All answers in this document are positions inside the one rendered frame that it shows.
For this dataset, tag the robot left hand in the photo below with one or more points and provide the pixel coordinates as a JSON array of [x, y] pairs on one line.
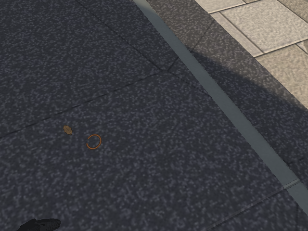
[[40, 225]]

